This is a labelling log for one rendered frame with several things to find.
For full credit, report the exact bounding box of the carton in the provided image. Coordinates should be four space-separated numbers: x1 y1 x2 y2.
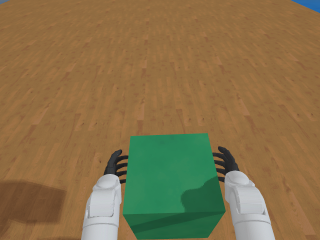
122 133 226 240

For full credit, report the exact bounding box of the robot left hand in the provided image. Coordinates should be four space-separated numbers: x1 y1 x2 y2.
103 149 129 184

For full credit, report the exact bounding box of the left robot forearm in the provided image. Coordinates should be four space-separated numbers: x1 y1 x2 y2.
81 174 122 240

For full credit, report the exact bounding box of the robot right hand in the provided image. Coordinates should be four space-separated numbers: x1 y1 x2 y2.
212 146 240 183

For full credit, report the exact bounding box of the right robot forearm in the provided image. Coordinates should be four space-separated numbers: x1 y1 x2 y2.
224 170 275 240

